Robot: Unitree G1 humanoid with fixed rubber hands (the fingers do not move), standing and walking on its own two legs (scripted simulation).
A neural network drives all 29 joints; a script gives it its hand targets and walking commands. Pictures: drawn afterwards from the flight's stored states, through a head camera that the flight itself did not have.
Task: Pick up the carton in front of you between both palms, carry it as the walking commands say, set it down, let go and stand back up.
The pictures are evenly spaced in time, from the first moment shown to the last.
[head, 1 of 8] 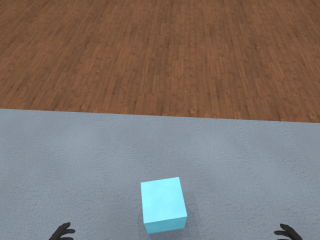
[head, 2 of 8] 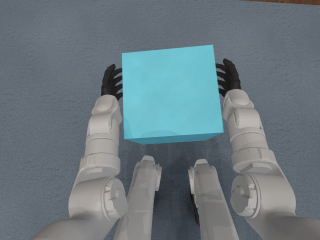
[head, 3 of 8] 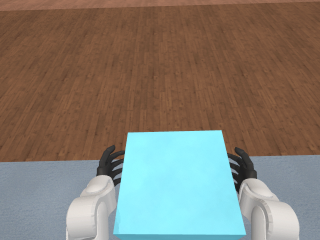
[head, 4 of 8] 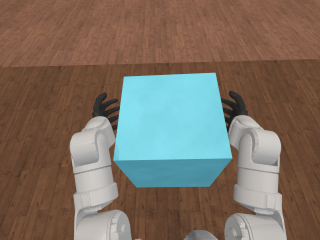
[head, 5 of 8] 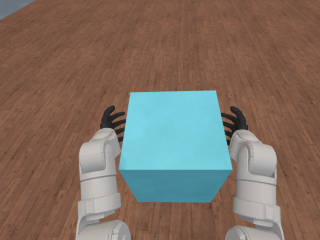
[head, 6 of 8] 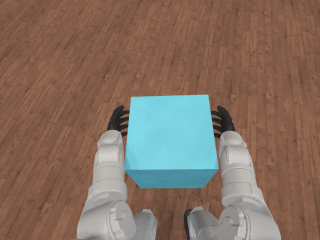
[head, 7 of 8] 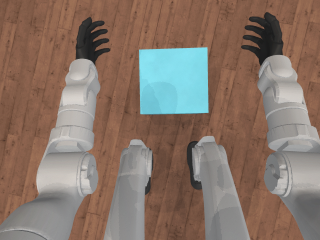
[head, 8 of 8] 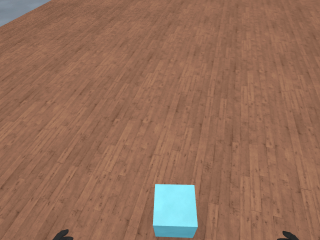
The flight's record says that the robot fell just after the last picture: no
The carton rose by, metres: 1.04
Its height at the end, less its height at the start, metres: +0.33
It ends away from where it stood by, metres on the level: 4.92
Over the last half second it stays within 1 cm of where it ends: yes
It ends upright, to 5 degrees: yes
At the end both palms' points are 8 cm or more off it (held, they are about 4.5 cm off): yes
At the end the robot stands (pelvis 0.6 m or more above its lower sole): yes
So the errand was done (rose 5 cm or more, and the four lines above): yes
